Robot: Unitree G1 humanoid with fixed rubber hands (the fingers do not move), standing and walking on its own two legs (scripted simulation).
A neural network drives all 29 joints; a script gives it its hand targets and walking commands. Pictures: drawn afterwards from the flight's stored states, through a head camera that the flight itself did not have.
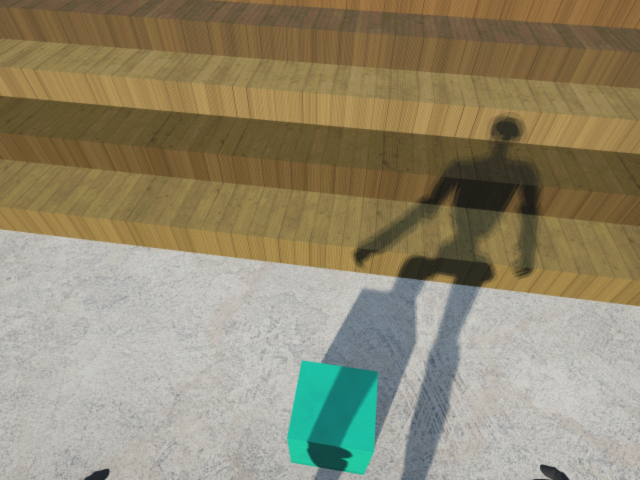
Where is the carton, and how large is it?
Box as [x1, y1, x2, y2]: [287, 360, 377, 474]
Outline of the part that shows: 302,360 287,435 291,462 363,474 373,453 377,372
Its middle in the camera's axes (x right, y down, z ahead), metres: +0.03 +0.49 +1.08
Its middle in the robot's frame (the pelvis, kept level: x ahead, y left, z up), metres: +0.40 -0.04 -0.66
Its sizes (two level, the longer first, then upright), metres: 0.210 0.200 0.250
